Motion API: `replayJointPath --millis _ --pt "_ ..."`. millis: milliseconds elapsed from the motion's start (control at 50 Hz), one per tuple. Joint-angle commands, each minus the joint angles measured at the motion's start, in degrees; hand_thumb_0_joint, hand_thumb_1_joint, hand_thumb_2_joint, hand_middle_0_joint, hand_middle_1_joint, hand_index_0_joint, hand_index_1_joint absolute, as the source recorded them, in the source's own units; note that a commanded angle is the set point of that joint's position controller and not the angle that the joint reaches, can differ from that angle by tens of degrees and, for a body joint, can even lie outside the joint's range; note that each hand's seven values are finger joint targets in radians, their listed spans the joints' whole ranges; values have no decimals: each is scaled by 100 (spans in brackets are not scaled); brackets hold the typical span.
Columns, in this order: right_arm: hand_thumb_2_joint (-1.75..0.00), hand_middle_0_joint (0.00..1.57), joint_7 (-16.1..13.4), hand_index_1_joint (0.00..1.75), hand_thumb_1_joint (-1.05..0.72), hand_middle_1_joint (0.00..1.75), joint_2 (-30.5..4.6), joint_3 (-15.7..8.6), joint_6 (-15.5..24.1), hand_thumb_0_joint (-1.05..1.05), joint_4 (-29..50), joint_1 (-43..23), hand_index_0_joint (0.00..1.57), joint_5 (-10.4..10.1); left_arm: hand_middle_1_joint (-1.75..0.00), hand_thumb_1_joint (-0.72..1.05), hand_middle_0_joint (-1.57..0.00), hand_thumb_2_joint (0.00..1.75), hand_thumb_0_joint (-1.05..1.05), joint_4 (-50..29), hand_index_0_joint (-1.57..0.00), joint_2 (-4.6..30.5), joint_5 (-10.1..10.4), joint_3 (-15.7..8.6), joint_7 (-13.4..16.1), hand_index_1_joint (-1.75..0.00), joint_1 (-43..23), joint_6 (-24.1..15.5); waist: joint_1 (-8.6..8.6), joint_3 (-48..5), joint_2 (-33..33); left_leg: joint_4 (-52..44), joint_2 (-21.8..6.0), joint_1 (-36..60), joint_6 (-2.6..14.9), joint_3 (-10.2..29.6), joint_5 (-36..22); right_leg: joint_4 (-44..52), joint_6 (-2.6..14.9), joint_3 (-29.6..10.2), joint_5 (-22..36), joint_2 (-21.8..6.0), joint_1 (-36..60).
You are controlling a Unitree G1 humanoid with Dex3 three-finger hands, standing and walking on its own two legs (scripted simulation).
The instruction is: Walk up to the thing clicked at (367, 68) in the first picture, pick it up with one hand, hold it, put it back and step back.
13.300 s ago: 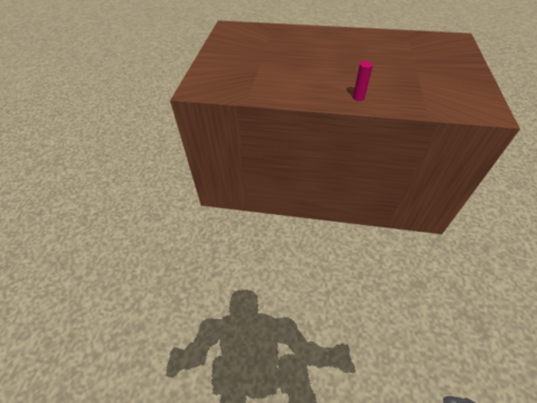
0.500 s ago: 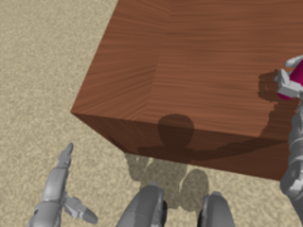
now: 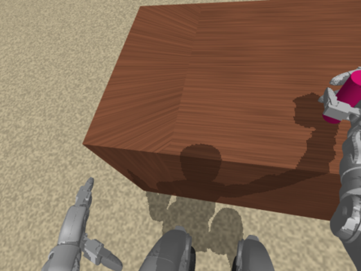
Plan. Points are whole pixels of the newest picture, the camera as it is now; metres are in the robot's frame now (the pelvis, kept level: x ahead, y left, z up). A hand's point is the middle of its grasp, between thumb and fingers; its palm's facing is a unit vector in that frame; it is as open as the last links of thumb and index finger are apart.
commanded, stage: settle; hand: right
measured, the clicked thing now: (345, 99) +0.48 -0.25 +0.03
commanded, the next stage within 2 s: lift in 0.20 s
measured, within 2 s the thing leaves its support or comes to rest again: neither
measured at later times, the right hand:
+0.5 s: hand (349, 96) +0.47 -0.24 +0.07, palm faces +0.26 +0.96 +0.00, open 5.0 cm
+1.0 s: hand out of the picture +0.41 -0.22 +0.14, palm faces +0.26 +0.97 +0.00, open 5.0 cm
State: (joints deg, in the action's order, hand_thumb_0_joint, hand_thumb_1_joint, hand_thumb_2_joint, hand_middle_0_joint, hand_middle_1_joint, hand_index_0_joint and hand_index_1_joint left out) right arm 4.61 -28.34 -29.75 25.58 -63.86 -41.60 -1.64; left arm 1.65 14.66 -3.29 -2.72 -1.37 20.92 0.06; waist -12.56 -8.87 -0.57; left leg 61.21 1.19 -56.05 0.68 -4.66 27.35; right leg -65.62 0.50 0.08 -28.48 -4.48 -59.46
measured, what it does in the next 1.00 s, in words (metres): rises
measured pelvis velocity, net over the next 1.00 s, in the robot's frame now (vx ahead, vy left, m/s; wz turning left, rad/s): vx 0.02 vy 0.00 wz -0.02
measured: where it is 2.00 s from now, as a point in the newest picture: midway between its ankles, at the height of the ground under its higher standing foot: outside the picture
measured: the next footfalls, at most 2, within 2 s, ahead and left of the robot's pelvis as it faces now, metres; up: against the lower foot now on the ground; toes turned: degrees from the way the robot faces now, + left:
none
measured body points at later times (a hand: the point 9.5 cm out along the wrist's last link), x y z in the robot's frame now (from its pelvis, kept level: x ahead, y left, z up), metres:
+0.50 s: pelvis +0.00 +0.00 +0.02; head +0.10 -0.04 +0.45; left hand +0.15 +0.27 +0.00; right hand +0.45 -0.29 +0.07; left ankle +0.01 +0.12 -0.65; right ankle +0.02 -0.11 -0.65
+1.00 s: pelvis +0.02 +0.00 +0.05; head +0.06 -0.01 +0.50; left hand +0.17 +0.26 +0.00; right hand +0.39 -0.27 +0.14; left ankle +0.01 +0.12 -0.65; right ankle +0.02 -0.11 -0.65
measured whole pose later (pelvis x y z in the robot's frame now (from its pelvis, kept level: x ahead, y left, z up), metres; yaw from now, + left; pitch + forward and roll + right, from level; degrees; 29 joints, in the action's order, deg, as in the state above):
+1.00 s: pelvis +0.02 +0.00 +0.05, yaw -1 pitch +10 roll +1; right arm 0.1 -15.2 -17.7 14.8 -36.3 -24.0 -7.4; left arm 16.0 13.6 0.3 -4.9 1.7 21.0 0.3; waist -3.3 -6.5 0.6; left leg 46.2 -0.5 -33.4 -0.1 -2.6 23.1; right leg -48.3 0.9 2.5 -23.3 -2.1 -35.5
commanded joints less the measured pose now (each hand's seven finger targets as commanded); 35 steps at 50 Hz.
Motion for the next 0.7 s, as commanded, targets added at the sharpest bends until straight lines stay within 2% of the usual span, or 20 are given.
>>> replayJointPath --millis 0,20,80,120,140,200,260,280,320,360,380,420,500,520,540,580,600,640,660,680 --pt "-133 147 -64 145 -77 145 -1486 -57 378 0 1169 -2103 147 -102 -5 -55 -5 5 0 -606 -5 990 -2 -711 69 -5 513 -253 86 -2360 1256 -671 154 983 30 242 -2035 764 5 -221 2334 257 2270" --pt "-134 146 -78 146 -76 146 -1353 -8 382 0 1143 -2191 146 -122 -5 -55 -5 5 0 -613 -5 962 -7 -684 69 -5 418 -271 4 -2281 1108 -703 151 966 17 254 -2000 751 28 -235 2243 241 2203" --pt "-136 146 -126 147 -77 147 -1609 -94 383 0 1622 -2442 146 -113 -5 -55 -5 5 0 -939 -5 1115 36 -837 118 -5 125 -321 24 -2595 981 -838 134 1231 -2 295 -1882 812 77 -209 1902 231 2265" --pt "-135 146 -59 146 -77 146 -985 218 297 0 1198 -2081 146 -149 -5 -55 -5 5 0 -836 -5 981 47 -703 104 -5 65 -354 9 -2533 790 -839 139 1282 -11 253 -1948 837 74 -228 1958 242 2236" --pt "-135 145 -38 146 -77 146 -963 238 306 0 1186 -2060 145 -149 -5 -56 -5 5 0 -764 -5 879 40 -601 98 -5 95 -367 58 -2524 909 -805 145 1219 7 225 -1947 865 53 -251 2082 243 2269" --pt "-135 145 -78 146 -76 146 -1610 -59 336 0 1472 -2365 145 -112 -5 -56 -5 6 0 -865 -5 1114 52 -739 160 -6 3 -360 187 -2803 1074 -834 158 1172 42 192 -1747 1003 -11 -291 2130 214 2657" --pt "-136 143 -56 146 -74 146 -1118 211 287 0 1275 -2296 144 -170 -5 -56 -5 5 0 -468 -5 862 55 -577 154 -5 225 -355 118 -2261 1015 -966 144 1141 45 227 -1542 1117 6 -237 1654 242 2388" --pt "-138 144 -65 148 -75 148 -1127 190 294 0 1332 -2282 144 -174 -5 -56 -5 5 0 -615 -5 758 57 -397 142 -5 54 -389 190 -2345 951 -987 138 1196 38 244 -1537 1135 24 -240 1612 251 2365" --pt "-129 145 -121 141 -75 141 -1474 64 338 0 1603 -2453 144 -162 -6 -54 -5 5 0 -583 -6 935 56 -586 187 -6 112 -407 236 -2439 1080 -1023 124 1270 39 273 -1463 1190 3 -198 1506 252 2486" --pt "-129 143 -116 140 -72 140 -1226 166 275 0 1317 -2005 142 -182 -6 -54 -5 5 0 -344 -6 1150 44 -858 199 -5 376 -376 170 -2154 920 -1029 149 1164 42 212 -1485 1252 -11 -235 1615 248 2505" --pt "-131 143 -106 141 -74 141 -1106 203 263 0 1371 -1936 142 -212 -6 -54 -5 5 0 -428 -6 1012 51 -680 175 -5 231 -389 247 -2199 987 -1045 144 1180 48 204 -1496 1296 -23 -244 1699 247 2578" --pt "-132 143 -144 142 -75 142 -1365 131 299 0 2031 -2376 142 -214 -6 -54 -5 5 0 -504 -6 1126 56 -864 213 -5 222 -410 287 -2683 1166 -1060 135 1392 44 232 -1718 1248 -28 -213 2043 245 2960" --pt "-131 144 -150 142 -75 142 -676 450 164 0 1982 -1877 143 -323 -6 -54 -5 5 0 -536 -6 919 110 -643 185 -5 -105 -443 426 -2663 878 -1131 129 1700 30 202 -2008 1323 -17 -216 2372 262 3034" --pt "-131 144 -177 142 -77 142 -829 370 164 0 2125 -2006 143 -326 -6 -55 -5 5 0 -370 -6 1049 108 -806 222 -6 -31 -435 396 -2663 898 -1142 134 1626 32 205 -2010 1330 -26 -228 2459 242 3090" --pt "-132 145 -202 143 -79 143 -925 371 149 0 2236 -1958 144 -311 -6 -55 -5 5 0 -169 -6 894 128 -664 206 -6 63 -412 532 -2511 1015 -1179 128 1662 35 229 -2000 1377 -28 -186 2514 248 3083" --pt "-134 145 -204 145 -78 145 -684 507 56 0 2167 -1694 144 -333 -6 -55 -5 5 0 -71 -6 1015 138 -796 232 -6 144 -404 494 -2455 872 -1253 132 1695 31 216 -2040 1451 -41 -188 2566 241 3261" --pt "-135 145 -205 145 -79 145 -512 665 46 0 2498 -1746 145 -361 -6 -55 -5 5 0 -134 -6 695 167 -491 201 -6 -6 -411 566 -2419 894 -1313 117 1859 26 240 -2089 1510 -28 -155 2536 255 3205" --pt "-135 145 -254 146 -78 146 -543 548 -50 0 2445 -1375 145 -385 -6 -55 -5 5 0 14 -5 822 170 -634 231 -6 162 -373 631 -2339 694 -1379 104 2147 5 237 -2213 1604 -20 -130 2531 292 3157" --pt "-134 145 -253 145 -76 145 -281 648 -118 0 2306 -960 145 -414 -6 -55 -5 5 0 171 -5 762 168 -551 207 -5 229 -356 654 -2209 622 -1396 101 2220 -10 230 -2365 1631 -21 -116 2689 298 3143" --pt "-135 145 -283 146 -77 146 -441 605 -111 0 2970 -1244 145 -430 -6 -55 -5 5 0 60 -6 689 184 -504 202 -6 124 -349 769 -2386 787 -1413 73 2417 -17 266 -2495 1652 -21 -81 2779 320 3225"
